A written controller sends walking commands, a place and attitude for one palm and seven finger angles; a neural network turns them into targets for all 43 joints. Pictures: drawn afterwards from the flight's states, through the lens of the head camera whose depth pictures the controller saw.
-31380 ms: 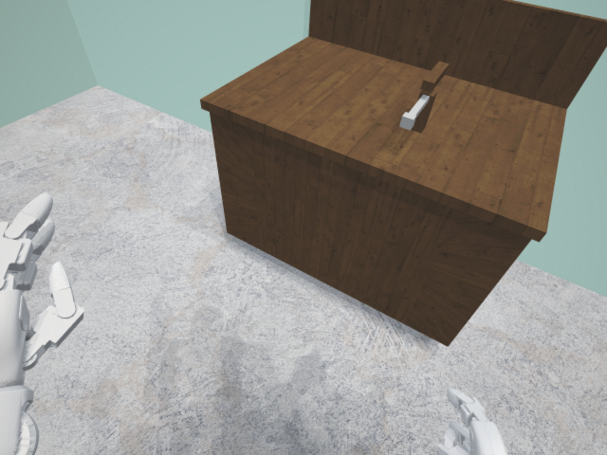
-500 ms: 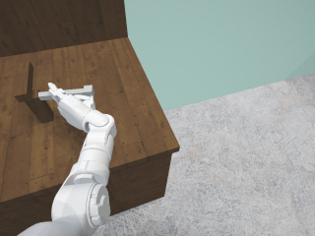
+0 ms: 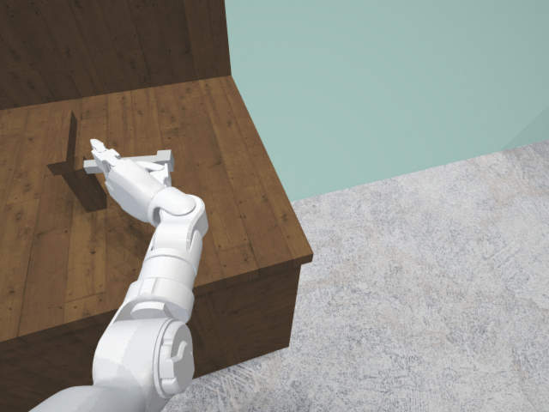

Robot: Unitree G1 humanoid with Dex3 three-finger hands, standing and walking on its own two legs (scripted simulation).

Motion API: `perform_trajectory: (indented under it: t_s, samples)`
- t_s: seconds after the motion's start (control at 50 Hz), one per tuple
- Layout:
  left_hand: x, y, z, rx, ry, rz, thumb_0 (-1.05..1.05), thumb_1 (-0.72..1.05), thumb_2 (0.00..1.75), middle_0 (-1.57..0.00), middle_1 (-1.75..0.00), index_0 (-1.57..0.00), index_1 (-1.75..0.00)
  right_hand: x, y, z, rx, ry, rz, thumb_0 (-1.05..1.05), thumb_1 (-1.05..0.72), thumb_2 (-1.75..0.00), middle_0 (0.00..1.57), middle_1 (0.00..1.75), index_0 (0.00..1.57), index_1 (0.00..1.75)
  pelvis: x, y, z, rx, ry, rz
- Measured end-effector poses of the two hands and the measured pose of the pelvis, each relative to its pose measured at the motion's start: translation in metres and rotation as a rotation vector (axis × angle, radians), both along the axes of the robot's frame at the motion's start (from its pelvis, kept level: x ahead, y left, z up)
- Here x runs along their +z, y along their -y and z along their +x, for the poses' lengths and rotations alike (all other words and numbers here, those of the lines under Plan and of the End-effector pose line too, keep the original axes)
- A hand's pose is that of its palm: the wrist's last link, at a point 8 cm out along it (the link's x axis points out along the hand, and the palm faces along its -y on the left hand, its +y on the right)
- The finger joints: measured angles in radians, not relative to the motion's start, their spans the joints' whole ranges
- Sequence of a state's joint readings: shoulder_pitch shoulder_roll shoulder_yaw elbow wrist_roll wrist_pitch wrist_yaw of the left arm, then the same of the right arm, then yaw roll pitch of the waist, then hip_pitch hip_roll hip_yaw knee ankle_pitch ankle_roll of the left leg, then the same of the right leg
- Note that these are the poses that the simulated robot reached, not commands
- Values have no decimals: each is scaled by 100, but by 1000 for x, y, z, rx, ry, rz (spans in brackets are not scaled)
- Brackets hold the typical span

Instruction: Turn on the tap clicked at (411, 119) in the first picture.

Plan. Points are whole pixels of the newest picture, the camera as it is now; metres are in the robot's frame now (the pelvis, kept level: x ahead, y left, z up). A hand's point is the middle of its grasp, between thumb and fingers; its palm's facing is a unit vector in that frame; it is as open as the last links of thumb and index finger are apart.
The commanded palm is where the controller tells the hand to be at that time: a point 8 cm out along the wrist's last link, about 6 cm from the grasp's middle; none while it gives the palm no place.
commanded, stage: lift the hand up off the lever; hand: left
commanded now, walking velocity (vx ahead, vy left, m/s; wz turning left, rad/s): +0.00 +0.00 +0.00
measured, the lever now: (165, 161) +0.53 +0.19 +0.06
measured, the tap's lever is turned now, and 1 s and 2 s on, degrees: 79 79 79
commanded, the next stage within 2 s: draw the hand back beside the body in 1.14 s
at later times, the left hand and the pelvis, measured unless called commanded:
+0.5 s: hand (169, 163) +0.46 +0.16 +0.12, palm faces +0.78 -0.62 -0.12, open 7.8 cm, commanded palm +0.40 +0.17 +0.13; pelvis +0.00 +0.00 +0.01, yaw +0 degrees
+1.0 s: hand (150, 161) +0.44 +0.18 +0.14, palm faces +0.79 -0.61 -0.10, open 7.8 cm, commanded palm +0.39 +0.19 +0.14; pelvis +0.02 +0.00 +0.02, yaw +0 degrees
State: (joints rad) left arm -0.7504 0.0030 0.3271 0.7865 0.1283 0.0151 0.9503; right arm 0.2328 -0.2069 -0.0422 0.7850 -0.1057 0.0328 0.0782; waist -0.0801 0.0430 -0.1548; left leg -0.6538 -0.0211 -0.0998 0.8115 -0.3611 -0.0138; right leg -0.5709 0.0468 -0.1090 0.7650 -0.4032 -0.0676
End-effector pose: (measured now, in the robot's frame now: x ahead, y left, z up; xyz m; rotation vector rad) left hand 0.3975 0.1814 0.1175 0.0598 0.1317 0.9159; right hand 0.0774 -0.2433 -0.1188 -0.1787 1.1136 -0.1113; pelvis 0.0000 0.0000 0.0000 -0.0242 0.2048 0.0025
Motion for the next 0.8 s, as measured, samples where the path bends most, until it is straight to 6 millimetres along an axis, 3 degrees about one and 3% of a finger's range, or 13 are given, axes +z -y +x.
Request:
perform_trajectory:
  t_s: [0.16, 0.44, 0.6, 0.8]
  samples:
    - [1, 11, 1, -9, -24, -16, 1, 90, 90, -15, -15, -15, -15, 1, 3, -4, -14, 6, -5, 0, -91, -89, 20, 30, 20, 30, 2, 0, -2, -6, 4, 3]
    - [14, 5, 5, 2, -10, 10, 1, 90, 90, -15, -15, -15, -15, 1, 2, -9, -26, -14, 7, 0, -91, -89, 20, 30, 20, 30, 5, 1, 3, -10, 12, 7]
    - [12, 10, 5, 1, -35, -33, 1, 90, 90, -16, -15, -15, -15, 5, 3, 4, -26, 6, 4, 1, -91, -89, 20, 30, 20, 30, 8, 1, 8, -14, 21, 11]
    - [27, -7, 2, 21, -5, -7, 1, 90, 90, -16, -15, -15, -15, 12, 3, 26, -14, 47, 1, 0, -91, -89, 20, 30, 20, 30, 11, 2, 15, -12, 38, 14]
